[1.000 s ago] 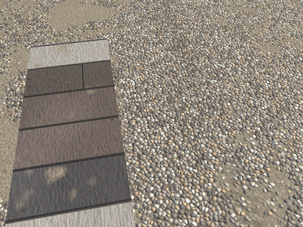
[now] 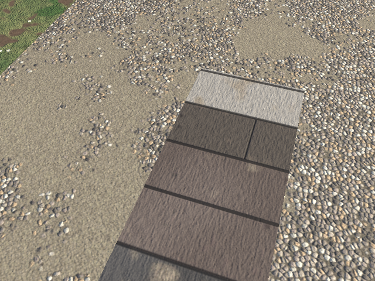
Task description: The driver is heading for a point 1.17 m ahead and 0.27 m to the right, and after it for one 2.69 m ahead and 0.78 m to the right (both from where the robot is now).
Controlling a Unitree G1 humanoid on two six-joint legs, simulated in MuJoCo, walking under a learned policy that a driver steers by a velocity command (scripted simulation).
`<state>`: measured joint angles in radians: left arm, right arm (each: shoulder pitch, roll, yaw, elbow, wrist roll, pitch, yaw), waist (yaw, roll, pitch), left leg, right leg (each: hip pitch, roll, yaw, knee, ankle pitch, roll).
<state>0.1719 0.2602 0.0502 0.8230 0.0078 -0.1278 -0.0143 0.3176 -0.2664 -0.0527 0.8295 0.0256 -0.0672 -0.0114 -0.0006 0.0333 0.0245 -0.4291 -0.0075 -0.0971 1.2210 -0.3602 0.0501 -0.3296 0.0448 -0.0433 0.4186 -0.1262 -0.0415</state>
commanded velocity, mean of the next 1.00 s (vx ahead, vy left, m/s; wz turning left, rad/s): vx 0.50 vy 0.00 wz -0.38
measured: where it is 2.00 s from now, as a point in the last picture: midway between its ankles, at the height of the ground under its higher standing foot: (257, 156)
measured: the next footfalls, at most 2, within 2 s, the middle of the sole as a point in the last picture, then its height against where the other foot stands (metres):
left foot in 0.32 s outside the picture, level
right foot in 0.84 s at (247, 262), level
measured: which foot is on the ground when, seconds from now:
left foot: up 0.00-0.30, down 0.32-0.86, up 0.88-1.00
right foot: down 0.00-0.32, up 0.34-0.82, down 0.84-1.00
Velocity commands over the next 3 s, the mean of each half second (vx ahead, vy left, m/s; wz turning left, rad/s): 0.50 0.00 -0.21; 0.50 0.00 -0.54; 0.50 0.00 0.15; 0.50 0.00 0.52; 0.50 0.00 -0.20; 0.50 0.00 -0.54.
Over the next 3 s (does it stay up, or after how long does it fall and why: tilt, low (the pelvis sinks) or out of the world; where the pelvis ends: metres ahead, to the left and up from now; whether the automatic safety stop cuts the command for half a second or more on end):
stays up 1.50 -0.41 0.00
